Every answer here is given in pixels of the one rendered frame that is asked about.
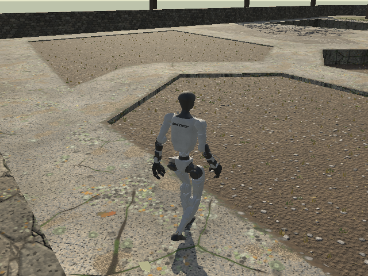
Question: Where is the robot left upper arm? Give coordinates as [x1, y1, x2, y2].
[156, 113, 175, 144]

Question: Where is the robot left forearm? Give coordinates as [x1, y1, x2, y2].
[154, 138, 163, 163]

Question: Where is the robot right upper arm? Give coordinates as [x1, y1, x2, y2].
[194, 118, 207, 152]

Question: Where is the left robot hand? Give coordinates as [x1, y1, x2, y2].
[152, 162, 166, 179]

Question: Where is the right robot hand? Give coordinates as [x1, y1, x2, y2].
[209, 164, 222, 178]

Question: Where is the robot left thigh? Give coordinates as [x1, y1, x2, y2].
[167, 156, 191, 194]

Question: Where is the robot right forearm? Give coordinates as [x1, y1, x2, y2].
[202, 144, 218, 168]

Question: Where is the robot head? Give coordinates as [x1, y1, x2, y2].
[175, 91, 196, 119]

